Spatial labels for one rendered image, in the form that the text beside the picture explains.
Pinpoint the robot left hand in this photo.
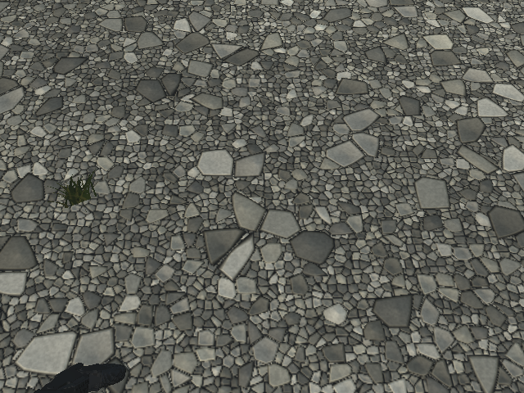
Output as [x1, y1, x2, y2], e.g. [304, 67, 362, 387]
[34, 363, 126, 393]

